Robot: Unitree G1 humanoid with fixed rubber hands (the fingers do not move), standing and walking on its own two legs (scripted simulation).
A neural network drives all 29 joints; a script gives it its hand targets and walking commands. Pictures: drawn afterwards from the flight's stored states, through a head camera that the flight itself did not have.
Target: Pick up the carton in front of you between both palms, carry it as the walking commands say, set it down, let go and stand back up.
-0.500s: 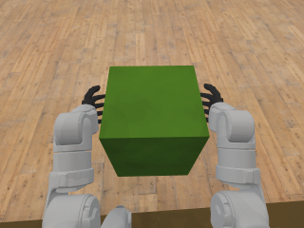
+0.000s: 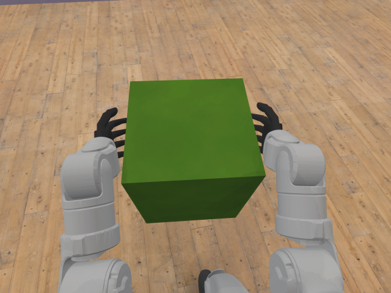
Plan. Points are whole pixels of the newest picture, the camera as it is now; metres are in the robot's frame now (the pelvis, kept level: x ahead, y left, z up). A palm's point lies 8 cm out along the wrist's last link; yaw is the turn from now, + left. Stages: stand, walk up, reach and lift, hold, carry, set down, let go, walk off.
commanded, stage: carry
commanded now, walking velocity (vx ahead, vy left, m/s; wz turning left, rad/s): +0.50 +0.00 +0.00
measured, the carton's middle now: (189, 158) +0.38 -0.03 +0.05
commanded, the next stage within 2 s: none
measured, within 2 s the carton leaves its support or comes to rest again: neither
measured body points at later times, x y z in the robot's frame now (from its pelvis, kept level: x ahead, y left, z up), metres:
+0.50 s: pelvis +0.37 -0.04 -0.10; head +0.45 -0.04 +0.35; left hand +0.72 +0.13 -0.05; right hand +0.74 -0.17 -0.05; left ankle +0.52 +0.05 -0.80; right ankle +0.22 -0.08 -0.81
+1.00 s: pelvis +0.72 -0.08 -0.09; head +0.69 -0.09 +0.36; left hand +1.01 +0.07 +0.01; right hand +1.01 -0.24 +0.01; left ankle +0.55 +0.03 -0.79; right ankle +0.79 -0.17 -0.82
